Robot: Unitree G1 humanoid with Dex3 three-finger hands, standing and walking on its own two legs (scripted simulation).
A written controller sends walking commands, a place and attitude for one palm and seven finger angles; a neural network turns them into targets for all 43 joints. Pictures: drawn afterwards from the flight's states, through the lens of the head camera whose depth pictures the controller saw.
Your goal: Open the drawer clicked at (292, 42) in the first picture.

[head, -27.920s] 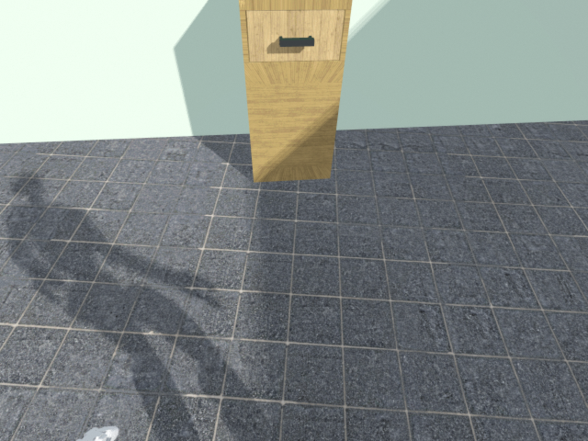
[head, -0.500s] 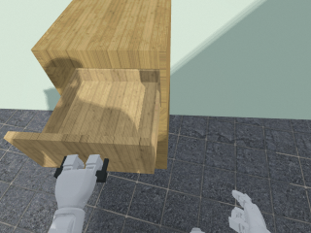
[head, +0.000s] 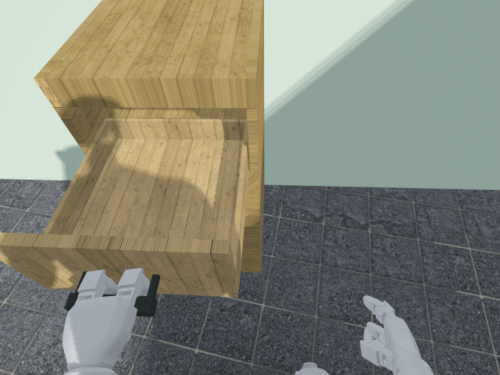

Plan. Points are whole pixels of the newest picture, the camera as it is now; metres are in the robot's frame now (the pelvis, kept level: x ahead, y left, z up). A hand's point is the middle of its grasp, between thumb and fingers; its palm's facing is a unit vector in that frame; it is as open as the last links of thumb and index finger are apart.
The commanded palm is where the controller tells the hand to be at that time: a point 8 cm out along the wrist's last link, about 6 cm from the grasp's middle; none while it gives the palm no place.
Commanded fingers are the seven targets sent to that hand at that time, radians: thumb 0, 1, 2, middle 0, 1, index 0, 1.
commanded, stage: open the thumb to release the handle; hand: left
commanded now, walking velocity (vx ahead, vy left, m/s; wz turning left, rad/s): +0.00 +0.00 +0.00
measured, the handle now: (116, 291) +0.24 +0.23 +0.01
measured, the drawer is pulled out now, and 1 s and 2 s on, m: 0.30 0.29 0.29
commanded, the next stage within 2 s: lift the hand off the handle in 0.52 s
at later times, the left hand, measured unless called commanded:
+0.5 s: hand (112, 329) +0.19 +0.23 -0.01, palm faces +0.02 -0.07 -1.00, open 11.7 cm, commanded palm +0.17 +0.23 +0.03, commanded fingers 0.00 -0.50 0.30 -0.30 -1.20 -0.30 -1.20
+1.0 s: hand (114, 323) +0.20 +0.23 -0.01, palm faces +0.03 -0.07 -1.00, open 13.5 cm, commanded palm +0.18 +0.21 +0.05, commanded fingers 0.00 -0.50 0.30 -0.30 -1.20 -0.30 -1.20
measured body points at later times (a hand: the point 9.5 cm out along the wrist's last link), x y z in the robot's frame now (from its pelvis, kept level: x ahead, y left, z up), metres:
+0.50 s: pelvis -0.01 +0.00 +0.00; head +0.04 -0.03 +0.45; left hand +0.18 +0.23 +0.04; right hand +0.20 -0.22 -0.10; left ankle -0.05 +0.14 -0.68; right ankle +0.03 -0.12 -0.68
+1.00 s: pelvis -0.03 +0.00 +0.00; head +0.02 -0.02 +0.45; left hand +0.19 +0.23 +0.04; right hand +0.19 -0.21 -0.11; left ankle -0.05 +0.14 -0.68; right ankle +0.03 -0.12 -0.68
